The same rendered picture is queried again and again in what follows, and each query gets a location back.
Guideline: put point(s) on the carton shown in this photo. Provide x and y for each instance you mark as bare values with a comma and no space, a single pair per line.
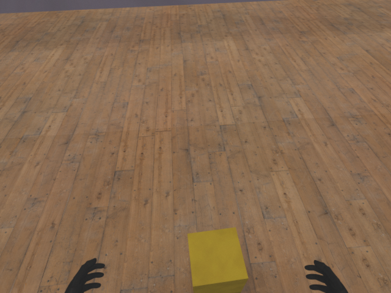
217,263

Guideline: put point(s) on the robot left hand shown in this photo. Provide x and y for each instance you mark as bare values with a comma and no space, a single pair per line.
77,285

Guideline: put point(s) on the robot right hand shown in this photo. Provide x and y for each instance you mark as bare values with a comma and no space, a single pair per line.
333,284

